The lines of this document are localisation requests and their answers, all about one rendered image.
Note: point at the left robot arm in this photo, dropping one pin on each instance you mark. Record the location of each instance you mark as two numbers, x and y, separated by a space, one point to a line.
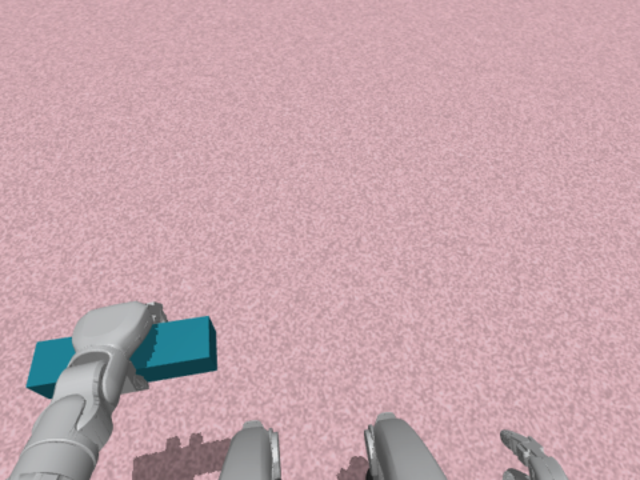
69 433

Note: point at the left robot hand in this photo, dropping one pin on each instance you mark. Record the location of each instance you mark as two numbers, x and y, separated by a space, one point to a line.
122 326

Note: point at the right robot hand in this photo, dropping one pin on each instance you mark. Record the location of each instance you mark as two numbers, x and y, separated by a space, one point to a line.
531 454

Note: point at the carton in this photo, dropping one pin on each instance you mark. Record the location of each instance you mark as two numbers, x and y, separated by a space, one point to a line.
171 349

